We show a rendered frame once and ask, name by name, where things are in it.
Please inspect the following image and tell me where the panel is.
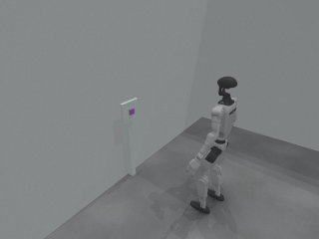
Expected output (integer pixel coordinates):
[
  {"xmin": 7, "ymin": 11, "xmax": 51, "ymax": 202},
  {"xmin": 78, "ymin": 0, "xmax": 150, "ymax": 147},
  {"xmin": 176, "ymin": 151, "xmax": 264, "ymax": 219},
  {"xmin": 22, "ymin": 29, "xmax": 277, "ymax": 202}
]
[{"xmin": 120, "ymin": 98, "xmax": 140, "ymax": 176}]

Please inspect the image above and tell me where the robot left foot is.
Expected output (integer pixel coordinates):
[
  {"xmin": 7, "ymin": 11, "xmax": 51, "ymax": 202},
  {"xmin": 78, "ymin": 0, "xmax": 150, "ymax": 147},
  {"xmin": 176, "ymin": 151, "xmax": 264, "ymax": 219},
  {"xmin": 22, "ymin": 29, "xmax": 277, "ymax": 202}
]
[{"xmin": 190, "ymin": 200, "xmax": 210, "ymax": 214}]

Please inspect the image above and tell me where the robot right upper arm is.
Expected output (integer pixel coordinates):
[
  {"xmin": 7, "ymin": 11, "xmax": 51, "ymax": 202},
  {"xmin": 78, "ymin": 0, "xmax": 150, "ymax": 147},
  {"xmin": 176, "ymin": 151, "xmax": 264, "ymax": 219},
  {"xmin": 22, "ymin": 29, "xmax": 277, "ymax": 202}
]
[{"xmin": 232, "ymin": 98, "xmax": 237, "ymax": 122}]

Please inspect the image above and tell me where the left robot hand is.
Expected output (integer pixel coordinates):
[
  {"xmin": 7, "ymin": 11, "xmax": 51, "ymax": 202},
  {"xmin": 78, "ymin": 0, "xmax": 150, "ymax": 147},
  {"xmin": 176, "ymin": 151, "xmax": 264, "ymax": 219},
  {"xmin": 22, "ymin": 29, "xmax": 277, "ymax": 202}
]
[{"xmin": 185, "ymin": 159, "xmax": 200, "ymax": 177}]

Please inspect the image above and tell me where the robot left upper arm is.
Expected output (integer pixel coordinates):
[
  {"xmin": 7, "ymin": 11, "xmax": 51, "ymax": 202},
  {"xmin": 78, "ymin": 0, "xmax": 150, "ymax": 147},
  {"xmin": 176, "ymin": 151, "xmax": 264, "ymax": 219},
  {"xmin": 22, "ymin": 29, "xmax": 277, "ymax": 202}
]
[{"xmin": 210, "ymin": 106, "xmax": 224, "ymax": 141}]

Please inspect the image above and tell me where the robot torso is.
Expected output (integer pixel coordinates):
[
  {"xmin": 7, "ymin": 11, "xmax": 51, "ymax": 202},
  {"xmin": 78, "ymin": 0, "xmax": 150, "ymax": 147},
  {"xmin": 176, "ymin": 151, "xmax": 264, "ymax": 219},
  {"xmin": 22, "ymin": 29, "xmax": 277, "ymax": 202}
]
[{"xmin": 210, "ymin": 102, "xmax": 236, "ymax": 155}]

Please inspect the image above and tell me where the robot left forearm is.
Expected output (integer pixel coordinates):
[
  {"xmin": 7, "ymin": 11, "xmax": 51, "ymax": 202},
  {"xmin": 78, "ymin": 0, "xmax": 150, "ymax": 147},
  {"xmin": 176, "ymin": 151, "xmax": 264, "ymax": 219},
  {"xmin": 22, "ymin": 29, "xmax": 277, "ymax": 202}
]
[{"xmin": 195, "ymin": 133, "xmax": 215, "ymax": 162}]

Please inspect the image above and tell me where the button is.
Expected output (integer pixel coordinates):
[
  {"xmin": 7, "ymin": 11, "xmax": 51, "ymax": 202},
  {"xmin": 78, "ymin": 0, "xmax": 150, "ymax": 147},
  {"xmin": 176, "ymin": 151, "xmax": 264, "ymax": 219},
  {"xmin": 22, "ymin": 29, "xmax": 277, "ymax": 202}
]
[{"xmin": 129, "ymin": 108, "xmax": 135, "ymax": 116}]

